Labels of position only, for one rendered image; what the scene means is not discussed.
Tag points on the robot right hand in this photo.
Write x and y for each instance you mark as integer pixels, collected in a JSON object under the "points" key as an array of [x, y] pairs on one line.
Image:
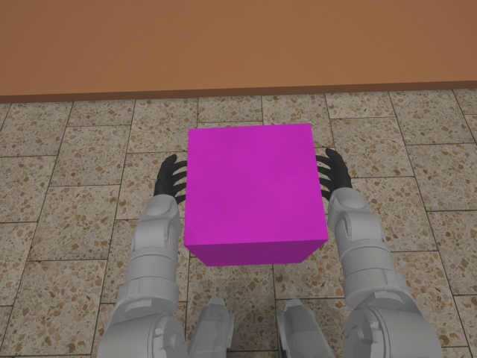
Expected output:
{"points": [[338, 174]]}

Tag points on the left robot forearm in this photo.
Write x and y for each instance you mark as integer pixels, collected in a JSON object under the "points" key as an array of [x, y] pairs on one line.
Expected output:
{"points": [[150, 284]]}

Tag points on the robot right upper arm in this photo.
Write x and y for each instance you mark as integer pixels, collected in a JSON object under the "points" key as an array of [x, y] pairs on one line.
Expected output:
{"points": [[378, 332]]}

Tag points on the robot right thigh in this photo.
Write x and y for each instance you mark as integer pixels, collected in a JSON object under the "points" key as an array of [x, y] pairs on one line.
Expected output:
{"points": [[301, 335]]}

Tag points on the robot left upper arm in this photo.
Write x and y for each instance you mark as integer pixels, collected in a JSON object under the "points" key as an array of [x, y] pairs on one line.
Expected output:
{"points": [[158, 335]]}

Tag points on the robot thigh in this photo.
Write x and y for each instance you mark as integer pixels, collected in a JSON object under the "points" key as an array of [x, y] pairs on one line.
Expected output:
{"points": [[213, 333], [301, 335]]}

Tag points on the robot left thigh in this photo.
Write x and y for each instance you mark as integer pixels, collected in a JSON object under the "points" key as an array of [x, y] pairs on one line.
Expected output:
{"points": [[213, 333]]}

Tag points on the robot left hand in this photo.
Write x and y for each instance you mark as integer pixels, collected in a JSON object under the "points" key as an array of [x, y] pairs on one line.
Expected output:
{"points": [[166, 179]]}

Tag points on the right robot forearm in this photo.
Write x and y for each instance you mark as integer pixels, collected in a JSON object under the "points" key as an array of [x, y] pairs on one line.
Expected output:
{"points": [[370, 276]]}

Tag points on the carton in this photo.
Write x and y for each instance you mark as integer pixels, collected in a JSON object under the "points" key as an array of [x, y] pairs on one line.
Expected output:
{"points": [[253, 195]]}

